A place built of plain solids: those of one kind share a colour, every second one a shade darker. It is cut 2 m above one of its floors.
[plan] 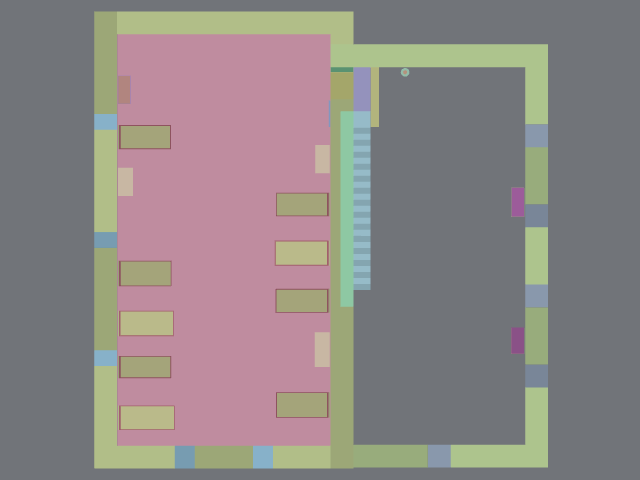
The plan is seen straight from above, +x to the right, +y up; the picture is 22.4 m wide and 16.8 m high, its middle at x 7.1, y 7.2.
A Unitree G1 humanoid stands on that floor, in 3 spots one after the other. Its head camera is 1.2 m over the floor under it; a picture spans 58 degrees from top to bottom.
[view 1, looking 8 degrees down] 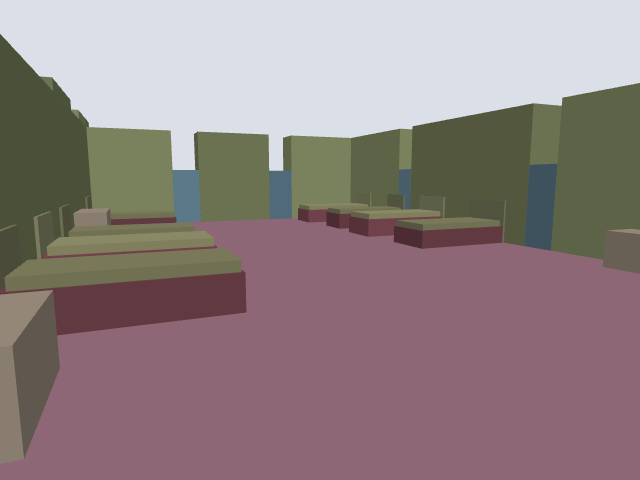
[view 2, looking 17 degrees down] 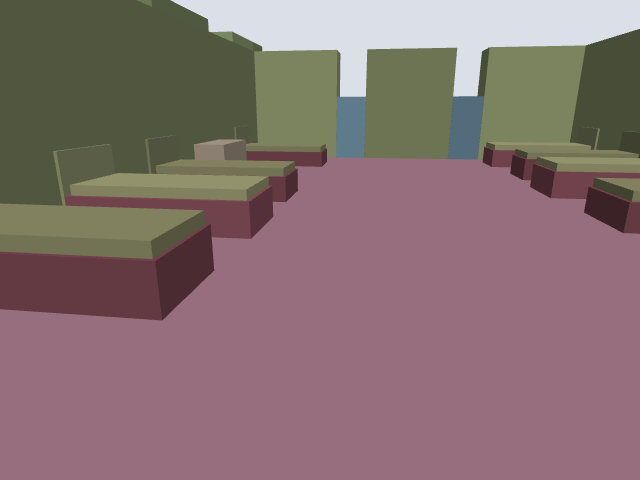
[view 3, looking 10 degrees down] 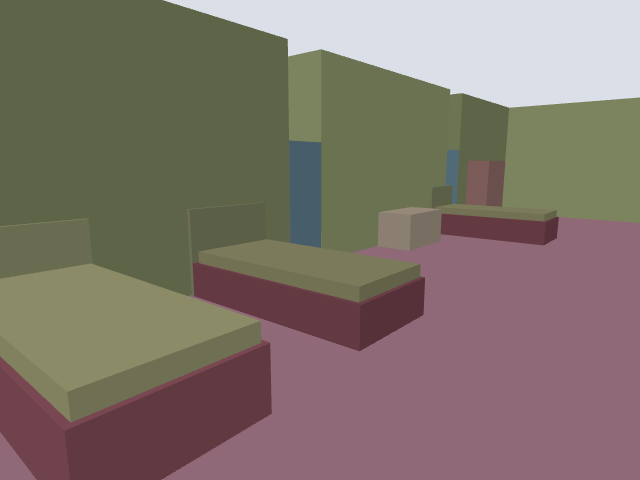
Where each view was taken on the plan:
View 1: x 6.43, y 12.61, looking -113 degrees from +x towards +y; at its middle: floor_dorter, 8.62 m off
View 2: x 4.32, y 11.00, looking -82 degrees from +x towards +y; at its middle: floor_dorter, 4.10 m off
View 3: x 3.40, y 3.40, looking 130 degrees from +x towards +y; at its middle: wall_dorter_under_light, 5.37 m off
